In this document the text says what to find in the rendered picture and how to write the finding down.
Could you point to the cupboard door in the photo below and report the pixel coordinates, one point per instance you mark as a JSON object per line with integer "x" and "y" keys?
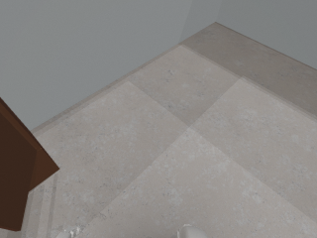
{"x": 17, "y": 161}

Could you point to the robot right thigh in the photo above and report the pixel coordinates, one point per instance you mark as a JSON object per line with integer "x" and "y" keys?
{"x": 190, "y": 232}

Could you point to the robot left hand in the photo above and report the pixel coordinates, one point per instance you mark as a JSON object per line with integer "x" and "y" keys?
{"x": 71, "y": 232}

